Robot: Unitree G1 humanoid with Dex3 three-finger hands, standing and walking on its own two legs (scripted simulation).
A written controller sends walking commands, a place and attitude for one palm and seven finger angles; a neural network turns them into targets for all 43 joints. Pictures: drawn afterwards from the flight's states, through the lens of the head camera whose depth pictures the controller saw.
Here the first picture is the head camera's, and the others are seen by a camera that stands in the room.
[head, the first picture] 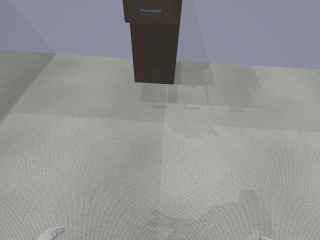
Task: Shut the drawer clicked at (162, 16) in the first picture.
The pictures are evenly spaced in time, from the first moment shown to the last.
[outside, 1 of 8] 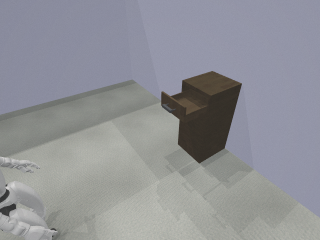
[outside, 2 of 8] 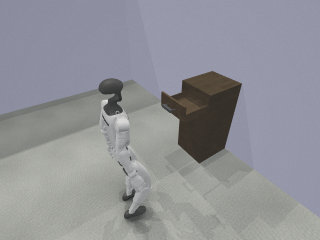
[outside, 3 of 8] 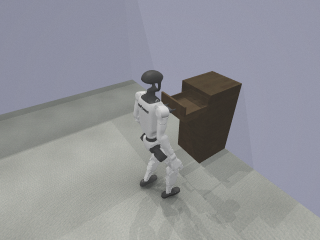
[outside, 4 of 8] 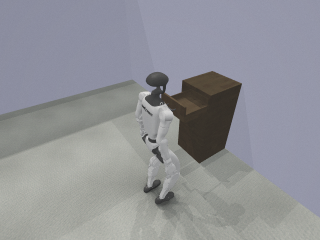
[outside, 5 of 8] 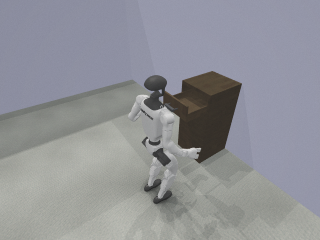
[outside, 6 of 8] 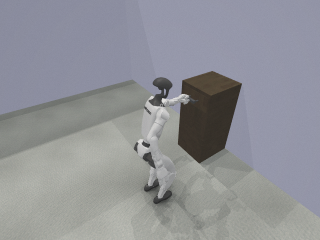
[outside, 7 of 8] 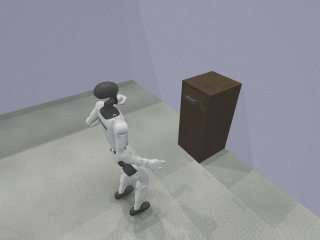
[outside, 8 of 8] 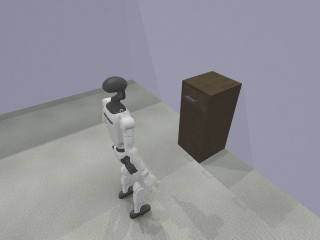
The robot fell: no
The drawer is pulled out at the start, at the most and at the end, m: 0.29 0.29 0.00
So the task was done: yes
